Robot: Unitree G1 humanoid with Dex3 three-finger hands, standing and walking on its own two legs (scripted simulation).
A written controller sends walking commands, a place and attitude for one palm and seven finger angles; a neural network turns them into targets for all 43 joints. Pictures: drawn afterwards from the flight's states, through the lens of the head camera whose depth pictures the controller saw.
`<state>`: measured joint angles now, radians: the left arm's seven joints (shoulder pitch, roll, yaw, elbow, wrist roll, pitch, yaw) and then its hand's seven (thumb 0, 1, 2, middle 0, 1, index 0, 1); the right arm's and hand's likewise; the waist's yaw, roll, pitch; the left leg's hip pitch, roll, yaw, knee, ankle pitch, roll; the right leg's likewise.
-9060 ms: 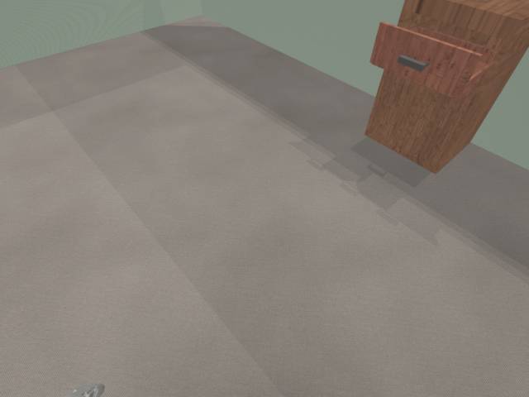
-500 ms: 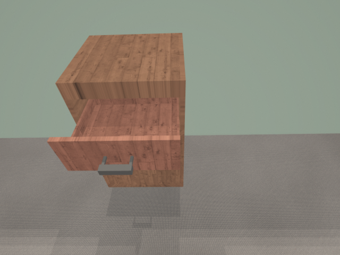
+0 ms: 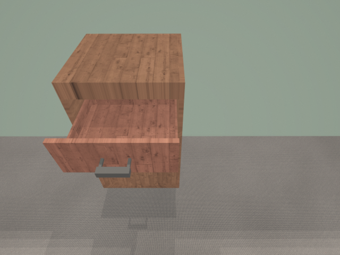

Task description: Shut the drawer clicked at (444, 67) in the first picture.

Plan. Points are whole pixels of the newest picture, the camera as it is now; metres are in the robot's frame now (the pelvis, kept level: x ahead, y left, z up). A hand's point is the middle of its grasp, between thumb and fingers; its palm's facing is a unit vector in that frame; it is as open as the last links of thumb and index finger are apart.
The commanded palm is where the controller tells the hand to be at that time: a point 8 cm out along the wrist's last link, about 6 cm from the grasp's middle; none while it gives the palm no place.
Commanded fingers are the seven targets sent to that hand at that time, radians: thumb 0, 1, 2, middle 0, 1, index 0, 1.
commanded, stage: look again from close up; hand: left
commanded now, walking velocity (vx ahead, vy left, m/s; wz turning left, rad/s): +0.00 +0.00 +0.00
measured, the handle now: (114, 166) +0.42 +0.22 -0.13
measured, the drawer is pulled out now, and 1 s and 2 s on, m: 0.22 0.22 0.22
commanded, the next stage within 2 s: raise the hand and make a fist in 0.18 s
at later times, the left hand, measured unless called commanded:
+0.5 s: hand (106, 219) +0.21 +0.17 -0.03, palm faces +0.21 -0.97 -0.10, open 6.9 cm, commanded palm +0.13 +0.20 -0.06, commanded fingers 0.00 0.90 0.90 -0.44 -0.56 -0.44 -0.56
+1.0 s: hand (117, 227) +0.20 +0.14 -0.05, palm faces -0.02 -1.00 -0.04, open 4.4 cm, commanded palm +0.17 +0.21 -0.05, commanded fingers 0.00 0.90 0.90 -0.94 -1.10 -0.94 -1.10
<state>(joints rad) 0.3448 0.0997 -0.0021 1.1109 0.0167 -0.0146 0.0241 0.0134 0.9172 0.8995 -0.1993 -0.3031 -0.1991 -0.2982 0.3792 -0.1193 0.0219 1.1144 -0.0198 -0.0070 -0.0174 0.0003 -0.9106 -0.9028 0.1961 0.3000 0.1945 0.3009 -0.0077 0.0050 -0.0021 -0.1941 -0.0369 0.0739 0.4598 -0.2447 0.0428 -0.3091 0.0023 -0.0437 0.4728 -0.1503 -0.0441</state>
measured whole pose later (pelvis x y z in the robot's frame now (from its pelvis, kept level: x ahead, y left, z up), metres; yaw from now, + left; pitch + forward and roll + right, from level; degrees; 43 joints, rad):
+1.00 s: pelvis +0.02 -0.03 -0.11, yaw +4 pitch +18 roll -2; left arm 0.48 0.19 0.06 -0.11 -0.22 -0.44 -0.30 0.02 0.90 0.90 -0.75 -0.90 -0.75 -0.89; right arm 0.14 -0.16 0.05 0.53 0.02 -0.20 0.00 0.01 -0.90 -0.90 0.20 0.30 0.20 0.30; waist 0.05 0.03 -0.15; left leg -0.95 0.00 -0.04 1.27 -0.63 0.00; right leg -1.01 -0.01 -0.17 1.20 -0.50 -0.09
